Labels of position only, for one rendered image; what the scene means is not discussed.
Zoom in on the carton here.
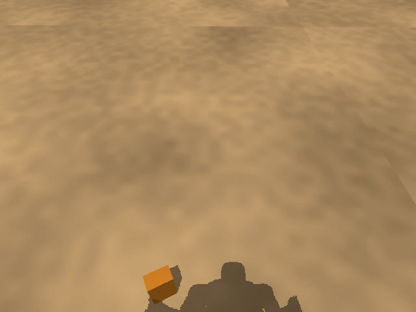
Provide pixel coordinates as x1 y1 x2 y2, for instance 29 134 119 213
143 265 177 304

